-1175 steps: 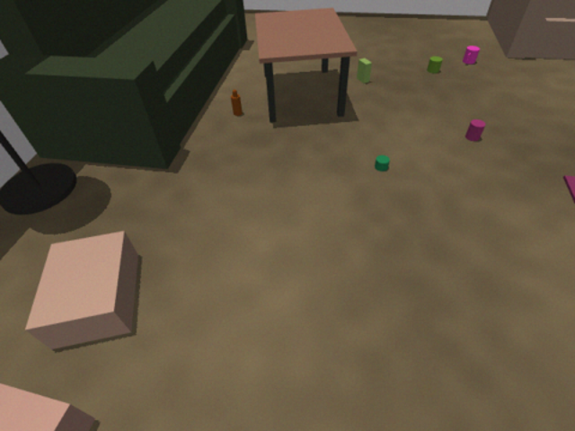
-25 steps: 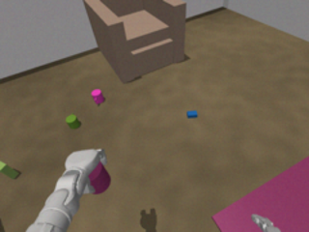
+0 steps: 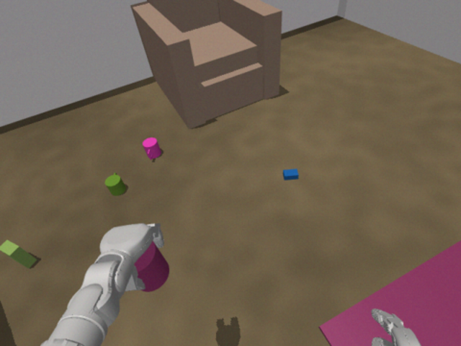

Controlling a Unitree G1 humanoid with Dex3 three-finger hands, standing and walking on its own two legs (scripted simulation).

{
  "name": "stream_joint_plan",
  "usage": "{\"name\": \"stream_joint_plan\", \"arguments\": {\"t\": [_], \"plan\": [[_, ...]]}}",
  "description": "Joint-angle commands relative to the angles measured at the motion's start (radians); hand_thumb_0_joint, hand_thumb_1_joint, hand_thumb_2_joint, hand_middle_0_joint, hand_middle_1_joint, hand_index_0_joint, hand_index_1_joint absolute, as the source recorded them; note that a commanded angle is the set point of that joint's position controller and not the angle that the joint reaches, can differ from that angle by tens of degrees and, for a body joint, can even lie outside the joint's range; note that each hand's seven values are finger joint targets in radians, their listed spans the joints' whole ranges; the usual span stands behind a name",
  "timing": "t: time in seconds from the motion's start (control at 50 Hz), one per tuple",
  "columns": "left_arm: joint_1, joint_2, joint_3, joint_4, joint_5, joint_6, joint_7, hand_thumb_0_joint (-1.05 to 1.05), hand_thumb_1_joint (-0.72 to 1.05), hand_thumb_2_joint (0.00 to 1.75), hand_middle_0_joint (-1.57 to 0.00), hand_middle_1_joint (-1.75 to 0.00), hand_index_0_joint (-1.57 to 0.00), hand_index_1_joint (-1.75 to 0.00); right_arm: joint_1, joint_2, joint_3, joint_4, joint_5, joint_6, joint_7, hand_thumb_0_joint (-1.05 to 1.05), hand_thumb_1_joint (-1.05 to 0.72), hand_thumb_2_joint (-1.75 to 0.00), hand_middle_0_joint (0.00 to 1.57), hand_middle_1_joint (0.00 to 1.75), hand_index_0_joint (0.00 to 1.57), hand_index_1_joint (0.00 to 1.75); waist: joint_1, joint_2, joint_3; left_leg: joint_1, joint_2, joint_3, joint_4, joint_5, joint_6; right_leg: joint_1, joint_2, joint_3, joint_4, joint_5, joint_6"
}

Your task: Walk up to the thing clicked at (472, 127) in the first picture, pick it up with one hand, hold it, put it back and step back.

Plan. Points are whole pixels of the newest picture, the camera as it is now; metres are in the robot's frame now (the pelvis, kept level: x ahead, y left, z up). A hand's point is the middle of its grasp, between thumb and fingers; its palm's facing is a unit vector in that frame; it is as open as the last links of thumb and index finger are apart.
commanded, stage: hold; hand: left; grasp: from above
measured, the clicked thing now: (144, 264) +0.31 +0.22 -0.07
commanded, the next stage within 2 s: crouch in 0.82 s
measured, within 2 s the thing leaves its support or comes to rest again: neither
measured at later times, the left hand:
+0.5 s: hand (135, 262) +0.29 +0.22 -0.02, palm faces -0.44 -0.07 -0.90, open 10.3 cm
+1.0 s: hand (135, 257) +0.30 +0.22 -0.02, palm faces -0.42 -0.06 -0.90, open 10.2 cm
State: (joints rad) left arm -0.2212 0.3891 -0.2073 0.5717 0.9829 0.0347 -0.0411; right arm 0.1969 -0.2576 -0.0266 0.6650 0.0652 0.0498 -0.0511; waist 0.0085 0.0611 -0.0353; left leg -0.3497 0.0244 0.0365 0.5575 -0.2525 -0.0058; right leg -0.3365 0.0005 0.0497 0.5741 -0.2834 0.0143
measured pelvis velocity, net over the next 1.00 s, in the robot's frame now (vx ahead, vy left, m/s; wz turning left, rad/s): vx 0.01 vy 0.00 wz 0.00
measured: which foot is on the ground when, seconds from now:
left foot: down 0.00-1.00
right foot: down 0.00-1.00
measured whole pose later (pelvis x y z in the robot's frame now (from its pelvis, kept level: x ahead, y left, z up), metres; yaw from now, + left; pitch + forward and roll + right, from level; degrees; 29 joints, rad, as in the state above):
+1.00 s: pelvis +0.01 +0.00 +0.01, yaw +0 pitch +2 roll +0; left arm -0.21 0.39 -0.21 0.55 0.99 0.02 -0.05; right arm 0.20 -0.25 -0.03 0.65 0.08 0.08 -0.06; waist 0.02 0.06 -0.02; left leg -0.27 0.02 0.04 0.47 -0.23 0.00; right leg -0.26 0.00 0.05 0.49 -0.26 0.02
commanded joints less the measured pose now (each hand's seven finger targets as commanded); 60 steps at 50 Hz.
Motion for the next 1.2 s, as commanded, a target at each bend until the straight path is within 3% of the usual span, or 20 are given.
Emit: {"name": "stream_joint_plan", "arguments": {"t": [0.0,0.16,0.18,0.22,0.24,0.34,0.38,0.42,0.48,0.52,0.56,0.7,0.74,0.78,0.84,0.88,0.9,0.94,1.06,1.18], "plan": [[-0.303,0.208,0.104,-0.193,0.001,0.001,0.03,0.0,0.48,0.92,-0.8,-0.99,-0.84,-0.95,-0.098,-0.121,-0.037,-0.143,0.005,-0.044,-0.01,0.0,-0.91,-0.9,0.2,0.3,0.2,0.3,-0.001,-0.058,-0.223,0.161,-0.038,0.001,-0.074,0.146,0.024,0.046,0.031,-0.024,-0.112,0.139,-0.015],[-0.299,0.212,0.108,-0.217,-0.003,0.01,0.017,0.0,0.49,0.92,-0.83,-0.98,-0.87,-0.94,-0.106,-0.118,-0.034,-0.147,0.007,-0.038,-0.012,0.0,-0.91,-0.9,0.2,0.3,0.2,0.3,0.002,-0.059,-0.211,0.186,-0.04,0.005,-0.089,0.178,0.026,0.065,0.028,-0.025,-0.133,0.177,-0.012],[-0.299,0.193,0.09,-0.229,-0.002,0.009,0.013,0.0,0.48,0.92,-0.81,-0.99,-0.85,-0.94,-0.105,-0.119,-0.034,-0.151,0.008,-0.038,-0.012,0.0,-0.91,-0.9,0.2,0.3,0.2,0.3,-0.002,-0.067,-0.217,0.19,-0.04,0.005,-0.091,0.175,0.026,0.066,0.029,-0.024,-0.132,0.173,-0.013],[-0.296,0.218,0.113,-0.215,0.004,0.009,0.011,0.0,0.46,0.9,-0.78,-0.99,-0.83,-0.95,-0.102,-0.119,-0.033,-0.147,0.007,-0.037,-0.014,0.0,-0.91,-0.9,0.2,0.3,0.2,0.3,-0.001,-0.055,-0.212,0.189,-0.04,0.007,-0.094,0.171,0.027,0.068,0.028,-0.025,-0.136,0.17,-0.013],[-0.293,0.217,0.109,-0.229,-0.001,0.009,0.009,0.0,0.47,0.89,-0.79,-0.99,-0.84,-0.94,-0.11,-0.118,-0.032,-0.148,0.008,-0.037,-0.014,0.0,-0.91,-0.9,0.2,0.3,0.2,0.3,0.009,-0.046,-0.214,0.192,-0.04,0.005,-0.099,0.176,0.024,0.075,0.028,-0.026,-0.137,0.169,-0.016],[-0.276,0.182,0.079,-0.228,-0.007,0.006,-0.001,0.0,0.49,0.92,-0.82,-0.98,-0.86,-0.94,-0.109,-0.116,-0.032,-0.159,0.01,-0.034,-0.012,0.0,-0.91,-0.9,0.2,0.3,0.2,0.3,-0.001,-0.081,-0.199,0.197,-0.038,0.004,-0.106,0.183,0.029,0.077,0.029,-0.029,-0.145,0.18,-0.013],[-0.295,0.224,0.113,-0.221,0.001,0.004,0.005,0.0,0.48,0.93,-0.81,-0.99,-0.85,-0.95,-0.107,-0.117,-0.032,-0.156,0.01,-0.03,-0.015,0.0,-0.91,-0.9,0.2,0.3,0.2,0.3,0.007,-0.063,-0.203,0.2,-0.043,0.007,-0.104,0.191,0.029,0.075,0.026,-0.024,-0.149,0.187,-0.013],[-0.306,0.224,0.116,-0.224,0.004,-0.001,0.007,0.0,0.46,0.94,-0.81,-0.98,-0.84,-0.94,-0.105,-0.115,-0.031,-0.154,0.009,-0.028,-0.014,0.0,-0.91,-0.9,0.2,0.3,0.2,0.3,0.005,-0.036,-0.21,0.209,-0.039,0.005,-0.113,0.188,0.023,0.081,0.03,-0.027,-0.143,0.176,-0.02],[-0.305,0.205,0.103,-0.232,0.004,-0.005,0.014,0.0,0.49,0.94,-0.82,-0.99,-0.86,-0.95,-0.101,-0.119,-0.036,-0.153,0.01,-0.028,-0.015,0.0,-0.91,-0.9,0.2,0.3,0.2,0.3,0.0,-0.046,-0.232,0.223,-0.037,0.004,-0.107,0.221,0.024,0.09,0.032,-0.028,-0.135,0.21,-0.019],[-0.33,0.228,0.119,-0.242,0.008,-0.009,0.019,0.0,0.48,0.95,-0.82,-0.99,-0.86,-0.95,-0.094,-0.12,-0.038,-0.148,0.009,-0.025,-0.015,0.0,-0.91,-0.9,0.2,0.3,0.2,0.3,-0.002,-0.037,-0.243,0.232,-0.039,0.007,-0.103,0.239,0.025,0.095,0.029,-0.026,-0.137,0.233,-0.018],[-0.346,0.21,0.095,-0.234,0.005,-0.008,0.019,0.0,0.49,0.99,-0.84,-1.0,-0.87,-0.97,-0.097,-0.119,-0.037,-0.144,0.009,-0.024,-0.015,0.0,-0.91,-0.9,0.2,0.3,0.2,0.3,-0.002,-0.036,-0.237,0.239,-0.035,0.003,-0.112,0.24,0.022,0.096,0.033,-0.03,-0.139,0.229,-0.021],[-0.299,0.212,0.103,-0.219,-0.003,-0.008,0.01,0.0,0.48,0.98,-0.83,-0.98,-0.86,-0.96,-0.092,-0.123,-0.043,-0.149,0.01,-0.019,-0.015,0.0,-0.91,-0.9,0.2,0.3,0.2,0.3,0.007,-0.046,-0.228,0.238,-0.033,0.004,-0.118,0.253,0.022,0.108,0.033,-0.034,-0.147,0.237,-0.022],[-0.305,0.193,0.081,-0.207,-0.004,-0.012,0.008,0.0,0.5,0.96,-0.84,-0.98,-0.88,-0.94,-0.092,-0.121,-0.04,-0.152,0.012,-0.019,-0.015,0.0,-0.91,-0.9,0.2,0.3,0.2,0.3,-0.003,-0.056,-0.208,0.228,-0.032,0.004,-0.122,0.238,0.023,0.099,0.034,-0.035,-0.149,0.226,-0.022],[-0.288,0.22,0.11,-0.191,-0.004,-0.016,0.011,0.0,0.47,0.95,-0.82,-0.97,-0.85,-0.94,-0.094,-0.119,-0.041,-0.152,0.011,-0.016,-0.016,0.0,-0.91,-0.9,0.2,0.3,0.2,0.3,0.015,-0.048,-0.211,0.225,-0.034,0.001,-0.124,0.251,0.021,0.111,0.033,-0.037,-0.149,0.233,-0.023],[-0.325,0.208,0.097,-0.214,0.0,-0.019,0.016,0.0,0.5,0.98,-0.84,-1.0,-0.87,-0.97,-0.091,-0.121,-0.042,-0.157,0.01,-0.014,-0.016,0.0,-0.91,-0.9,0.2,0.3,0.2,0.3,0.001,-0.06,-0.22,0.234,-0.037,0.006,-0.119,0.238,0.025,0.104,0.028,-0.032,-0.158,0.228,-0.019],[-0.3,0.212,0.112,-0.21,0.0,-0.017,0.025,0.0,0.5,0.98,-0.84,-1.01,-0.87,-0.97,-0.088,-0.119,-0.044,-0.153,0.011,-0.014,-0.015,0.0,-0.91,-0.9,0.2,0.3,0.2,0.3,0.013,-0.038,-0.232,0.238,-0.038,0.007,-0.12,0.258,0.022,0.114,0.029,-0.033,-0.15,0.245,-0.021],[-0.289,0.206,0.103,-0.211,0.001,-0.014,0.026,0.0,0.57,0.9,-0.84,-1.06,-0.91,-0.99,-0.09,-0.12,-0.044,-0.155,0.012,-0.013,-0.015,0.0,-0.93,-0.91,0.2,0.3,0.2,0.3,0.012,-0.043,-0.23,0.237,-0.037,0.007,-0.117,0.268,0.022,0.111,0.029,-0.033,-0.15,0.255,-0.021],[-0.269,0.204,0.104,-0.21,0.011,-0.014,0.026,0.0,0.45,0.9,-0.77,-0.98,-0.81,-0.93,-0.091,-0.12,-0.046,-0.157,0.013,-0.009,-0.013,0.0,-0.89,-0.9,0.2,0.3,0.2,0.3,0.011,-0.063,-0.229,0.238,-0.04,0.01,-0.114,0.276,0.026,0.118,0.027,-0.034,-0.151,0.271,-0.016],[-0.281,0.189,0.096,-0.142,0.028,-0.036,0.067,0.0,0.36,0.87,-0.72,-0.94,-0.76,-0.91,-0.076,-0.119,-0.044,-0.143,0.01,0.001,-0.012,0.0,-0.89,-0.9,0.2,0.3,0.2,0.3,-0.008,-0.102,-0.189,0.206,-0.041,0.008,-0.102,0.23,0.03,0.07,0.024,-0.034,-0.149,0.228,-0.015],[-0.347,0.166,0.093,0.044,0.078,-0.072,0.181,0.0,0.41,0.89,-0.74,-0.97,-0.79,-0.93,-0.037,-0.123,-0.056,-0.102,-0.013,0.01,0.0,0.0,-0.89,-0.9,0.2,0.3,0.2,0.3,-0.038,-0.098,-0.189,0.078,-0.047,0.01,0.021,0.204,0.023,-0.055,0.02,-0.034,-0.042,0.215,-0.016]]}}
